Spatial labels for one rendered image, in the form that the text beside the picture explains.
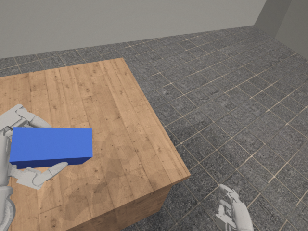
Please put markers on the sponge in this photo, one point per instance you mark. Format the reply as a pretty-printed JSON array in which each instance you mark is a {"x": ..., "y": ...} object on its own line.
[{"x": 46, "y": 147}]

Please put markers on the left robot forearm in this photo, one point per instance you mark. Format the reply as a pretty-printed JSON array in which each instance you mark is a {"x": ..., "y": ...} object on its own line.
[{"x": 7, "y": 207}]

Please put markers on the robot right hand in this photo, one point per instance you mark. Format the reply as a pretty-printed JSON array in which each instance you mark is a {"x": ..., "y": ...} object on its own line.
[{"x": 237, "y": 217}]

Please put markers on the table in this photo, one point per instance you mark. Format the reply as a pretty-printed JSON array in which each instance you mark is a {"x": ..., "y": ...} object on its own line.
[{"x": 134, "y": 163}]

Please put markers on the robot left hand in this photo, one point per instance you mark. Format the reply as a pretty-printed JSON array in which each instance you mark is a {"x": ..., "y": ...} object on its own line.
[{"x": 18, "y": 116}]

